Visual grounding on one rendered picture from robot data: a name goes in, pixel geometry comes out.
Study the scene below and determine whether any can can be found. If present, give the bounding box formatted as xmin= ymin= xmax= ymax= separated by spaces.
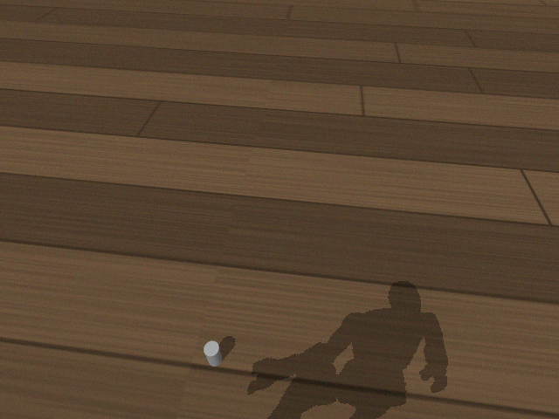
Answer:
xmin=204 ymin=341 xmax=223 ymax=367

